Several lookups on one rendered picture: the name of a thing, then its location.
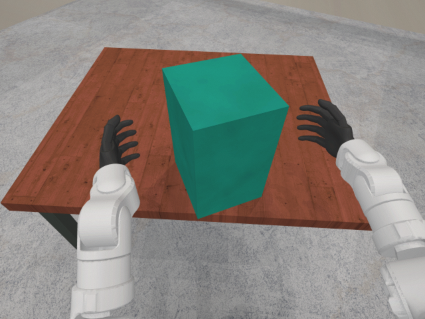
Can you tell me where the table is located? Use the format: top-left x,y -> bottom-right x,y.
0,47 -> 372,250

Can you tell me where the carton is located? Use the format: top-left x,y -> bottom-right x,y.
162,54 -> 289,219

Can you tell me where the robot right hand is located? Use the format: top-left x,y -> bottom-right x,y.
296,99 -> 354,158

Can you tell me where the robot left hand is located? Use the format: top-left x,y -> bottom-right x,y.
100,115 -> 140,168

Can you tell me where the robot right forearm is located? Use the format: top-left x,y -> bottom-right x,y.
336,139 -> 425,260

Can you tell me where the robot right upper arm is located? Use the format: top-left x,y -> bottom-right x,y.
380,256 -> 425,319

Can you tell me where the robot left forearm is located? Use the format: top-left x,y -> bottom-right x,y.
70,163 -> 140,319

